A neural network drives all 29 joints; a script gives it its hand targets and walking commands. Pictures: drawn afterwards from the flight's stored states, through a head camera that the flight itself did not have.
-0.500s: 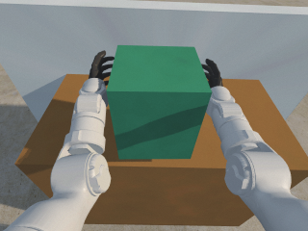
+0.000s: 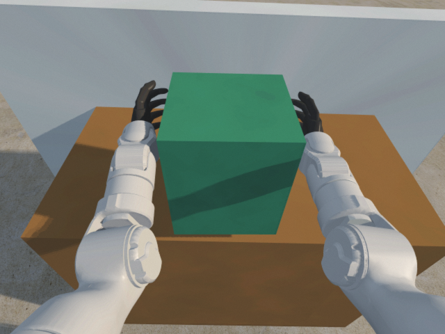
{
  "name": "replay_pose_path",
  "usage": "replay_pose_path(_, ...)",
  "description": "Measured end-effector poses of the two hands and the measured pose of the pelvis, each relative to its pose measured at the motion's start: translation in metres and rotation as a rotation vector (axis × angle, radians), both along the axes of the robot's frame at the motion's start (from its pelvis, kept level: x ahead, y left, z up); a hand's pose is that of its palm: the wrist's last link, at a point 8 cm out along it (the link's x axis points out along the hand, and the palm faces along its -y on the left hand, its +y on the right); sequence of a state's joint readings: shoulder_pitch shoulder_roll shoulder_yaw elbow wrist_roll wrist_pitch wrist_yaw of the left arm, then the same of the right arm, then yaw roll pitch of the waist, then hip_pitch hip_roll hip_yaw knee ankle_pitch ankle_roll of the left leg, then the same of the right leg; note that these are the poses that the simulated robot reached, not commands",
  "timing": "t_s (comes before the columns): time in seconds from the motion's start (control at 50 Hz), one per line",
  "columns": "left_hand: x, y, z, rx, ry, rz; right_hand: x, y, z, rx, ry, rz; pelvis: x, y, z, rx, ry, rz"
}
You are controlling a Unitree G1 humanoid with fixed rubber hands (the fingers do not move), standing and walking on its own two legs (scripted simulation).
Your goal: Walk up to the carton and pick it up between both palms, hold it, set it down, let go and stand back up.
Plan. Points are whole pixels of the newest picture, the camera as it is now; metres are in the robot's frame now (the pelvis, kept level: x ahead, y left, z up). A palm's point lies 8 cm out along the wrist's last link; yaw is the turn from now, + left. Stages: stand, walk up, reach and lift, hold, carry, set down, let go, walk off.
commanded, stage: set down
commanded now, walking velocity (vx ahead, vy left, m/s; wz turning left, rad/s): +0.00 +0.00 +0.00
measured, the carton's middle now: (226, 156) +0.42 +0.03 +0.10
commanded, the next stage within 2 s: none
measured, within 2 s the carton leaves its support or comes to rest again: rests again in 0.86 s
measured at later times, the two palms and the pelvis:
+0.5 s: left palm (146, 134) +0.42 +0.18 +0.15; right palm (309, 144) +0.42 -0.12 +0.15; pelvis +0.00 +0.00 +0.00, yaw +0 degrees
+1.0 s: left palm (150, 145) +0.42 +0.18 +0.13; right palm (308, 153) +0.41 -0.13 +0.12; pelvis +0.00 +0.00 +0.00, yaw +0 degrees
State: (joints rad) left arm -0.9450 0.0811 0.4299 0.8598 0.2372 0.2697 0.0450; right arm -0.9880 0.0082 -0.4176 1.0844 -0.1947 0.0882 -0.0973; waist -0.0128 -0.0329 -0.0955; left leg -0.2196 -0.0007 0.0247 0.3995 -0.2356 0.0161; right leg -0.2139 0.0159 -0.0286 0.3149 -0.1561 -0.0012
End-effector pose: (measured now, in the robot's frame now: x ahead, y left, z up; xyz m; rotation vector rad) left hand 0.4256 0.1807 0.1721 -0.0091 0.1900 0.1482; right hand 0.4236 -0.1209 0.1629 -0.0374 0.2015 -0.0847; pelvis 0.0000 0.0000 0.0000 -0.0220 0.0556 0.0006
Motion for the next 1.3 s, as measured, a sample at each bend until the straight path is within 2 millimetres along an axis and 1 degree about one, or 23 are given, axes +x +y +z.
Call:
replay_pose_path(0.62,-0.004,-0.003,-0.025,-0.006,0.009,-0.017,-0.008,-0.004,-0.023,-0.012,0.003,-0.005,0.0,0.0,0.0,0.0,0.001,0.0)
replay_pose_path(0.78,-0.005,-0.003,-0.04,-0.007,0.03,-0.021,-0.009,-0.004,-0.034,-0.015,0.018,-0.004,0.0,0.0,0.0,0.0,0.001,0.0)
replay_pose_path(0.86,-0.005,-0.003,-0.045,-0.007,0.02,-0.023,-0.01,-0.005,-0.037,-0.021,0.005,-0.006,0.002,0.0,0.0,0.0,0.002,0.0)
replay_pose_path(1.08,-0.003,-0.004,-0.047,-0.006,0.007,-0.027,-0.008,-0.005,-0.04,-0.026,-0.01,-0.007,0.004,0.001,0.0,-0.001,0.006,0.0)
replay_pose_path(1.3,-0.002,-0.006,-0.048,-0.006,0.0,-0.04,-0.012,-0.008,-0.045,-0.022,-0.016,-0.013,0.004,0.0,0.0,-0.001,0.006,0.0)
